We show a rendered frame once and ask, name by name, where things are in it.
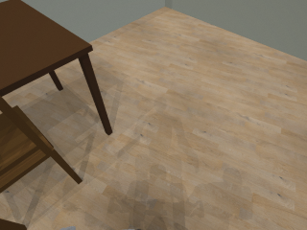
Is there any chair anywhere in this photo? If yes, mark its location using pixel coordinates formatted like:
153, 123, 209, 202
0, 96, 82, 230

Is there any table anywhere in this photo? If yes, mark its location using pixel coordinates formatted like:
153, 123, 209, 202
0, 0, 112, 136

